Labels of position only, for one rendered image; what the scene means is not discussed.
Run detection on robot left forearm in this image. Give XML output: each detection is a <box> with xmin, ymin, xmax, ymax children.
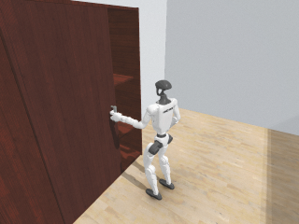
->
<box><xmin>120</xmin><ymin>116</ymin><xmax>143</xmax><ymax>129</ymax></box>

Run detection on right robot upper arm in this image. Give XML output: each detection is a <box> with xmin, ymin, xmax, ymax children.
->
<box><xmin>169</xmin><ymin>98</ymin><xmax>181</xmax><ymax>122</ymax></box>

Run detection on left robot upper arm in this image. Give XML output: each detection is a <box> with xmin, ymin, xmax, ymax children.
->
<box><xmin>139</xmin><ymin>104</ymin><xmax>159</xmax><ymax>129</ymax></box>

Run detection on robot right forearm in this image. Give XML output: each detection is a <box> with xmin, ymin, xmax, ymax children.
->
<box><xmin>169</xmin><ymin>119</ymin><xmax>178</xmax><ymax>129</ymax></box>

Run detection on robot left shin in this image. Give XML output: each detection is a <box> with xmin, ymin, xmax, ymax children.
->
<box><xmin>144</xmin><ymin>168</ymin><xmax>159</xmax><ymax>195</ymax></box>

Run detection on robot left hand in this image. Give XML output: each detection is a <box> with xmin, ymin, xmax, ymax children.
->
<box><xmin>109</xmin><ymin>110</ymin><xmax>122</xmax><ymax>122</ymax></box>

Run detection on wardrobe door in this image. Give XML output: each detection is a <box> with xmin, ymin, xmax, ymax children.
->
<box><xmin>0</xmin><ymin>34</ymin><xmax>64</xmax><ymax>224</ymax></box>
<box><xmin>0</xmin><ymin>0</ymin><xmax>122</xmax><ymax>224</ymax></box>

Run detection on left robot thigh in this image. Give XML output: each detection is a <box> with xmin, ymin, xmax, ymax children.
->
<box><xmin>143</xmin><ymin>141</ymin><xmax>160</xmax><ymax>174</ymax></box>

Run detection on handle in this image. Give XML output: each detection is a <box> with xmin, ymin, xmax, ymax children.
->
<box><xmin>111</xmin><ymin>105</ymin><xmax>117</xmax><ymax>122</ymax></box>

